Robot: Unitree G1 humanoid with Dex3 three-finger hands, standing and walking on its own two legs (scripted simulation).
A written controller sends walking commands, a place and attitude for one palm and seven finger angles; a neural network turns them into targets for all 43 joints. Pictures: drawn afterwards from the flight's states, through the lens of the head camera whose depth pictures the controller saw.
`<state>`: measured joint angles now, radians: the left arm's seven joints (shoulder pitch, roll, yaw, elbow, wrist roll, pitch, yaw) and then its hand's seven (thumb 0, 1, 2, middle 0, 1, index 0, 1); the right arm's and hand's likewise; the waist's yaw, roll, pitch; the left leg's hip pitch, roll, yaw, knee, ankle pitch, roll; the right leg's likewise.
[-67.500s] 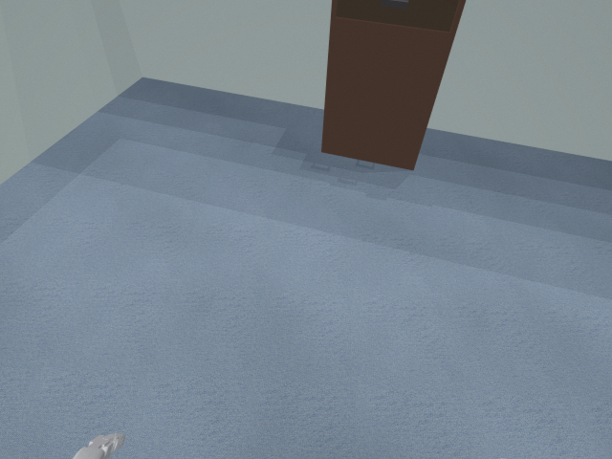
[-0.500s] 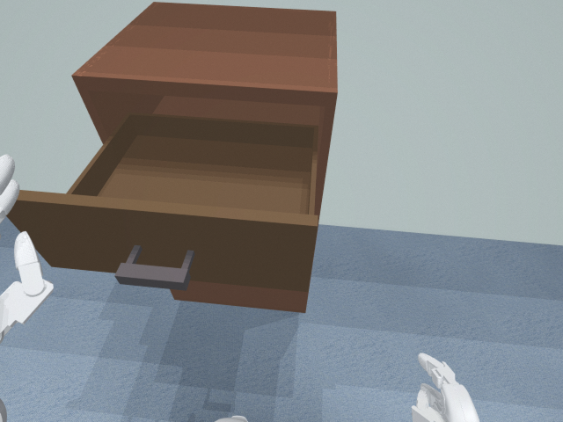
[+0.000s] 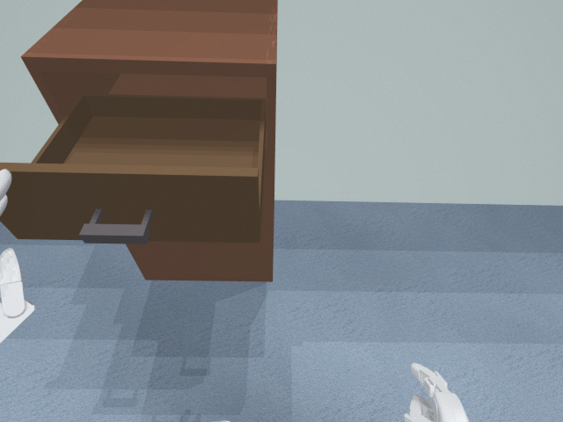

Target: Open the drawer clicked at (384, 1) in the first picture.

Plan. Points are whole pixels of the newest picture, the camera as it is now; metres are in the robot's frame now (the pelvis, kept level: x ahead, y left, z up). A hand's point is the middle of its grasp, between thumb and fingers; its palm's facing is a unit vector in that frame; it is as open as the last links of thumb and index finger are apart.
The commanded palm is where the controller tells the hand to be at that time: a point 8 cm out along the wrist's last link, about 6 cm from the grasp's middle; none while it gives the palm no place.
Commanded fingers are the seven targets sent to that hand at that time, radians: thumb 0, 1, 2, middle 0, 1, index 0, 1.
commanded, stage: stop stepping back and stand still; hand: left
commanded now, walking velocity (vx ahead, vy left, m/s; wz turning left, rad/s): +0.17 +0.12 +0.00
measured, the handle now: (119, 224) +0.41 +0.29 +0.02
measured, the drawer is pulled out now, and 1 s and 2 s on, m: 0.30 0.30 0.30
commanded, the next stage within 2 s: let the arm hang, fingers relaxed in 0.66 s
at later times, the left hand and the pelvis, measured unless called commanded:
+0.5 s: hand out of the picture +0.08 +0.25 +0.19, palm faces +0.50 -0.79 -0.36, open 7.5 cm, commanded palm +0.02 +0.28 +0.20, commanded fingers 0.00 0.90 0.90 -0.20 -0.30 -0.20 -0.30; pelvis -0.09 +0.00 -0.01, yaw +3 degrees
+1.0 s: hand out of the picture -0.01 +0.15 -0.14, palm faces +0.08 -0.97 -0.24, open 7.4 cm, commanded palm none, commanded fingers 0.00 0.90 0.90 -0.20 -0.30 -0.20 -0.30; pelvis -0.11 -0.04 -0.01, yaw +3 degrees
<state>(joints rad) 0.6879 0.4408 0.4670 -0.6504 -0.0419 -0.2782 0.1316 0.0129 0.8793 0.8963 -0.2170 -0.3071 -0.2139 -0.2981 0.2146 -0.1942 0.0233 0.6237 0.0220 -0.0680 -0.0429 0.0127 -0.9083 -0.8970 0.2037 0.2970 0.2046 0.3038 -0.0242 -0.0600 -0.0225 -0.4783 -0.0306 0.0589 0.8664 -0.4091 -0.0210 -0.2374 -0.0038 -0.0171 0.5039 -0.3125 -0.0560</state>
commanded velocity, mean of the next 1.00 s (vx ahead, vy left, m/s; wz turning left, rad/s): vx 0.12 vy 0.01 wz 0.00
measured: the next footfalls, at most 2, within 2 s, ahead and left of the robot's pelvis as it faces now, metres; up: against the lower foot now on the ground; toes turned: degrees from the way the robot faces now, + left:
left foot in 0.08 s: -0.04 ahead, +0.12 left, +0.00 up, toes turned +6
right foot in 0.76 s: -0.05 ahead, -0.10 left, +0.00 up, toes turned -3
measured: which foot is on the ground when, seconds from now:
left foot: up 0.00-0.06, down 0.08-0.76, up 0.78-1.00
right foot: down 0.00-0.52, up 0.54-0.74, down 0.76-1.00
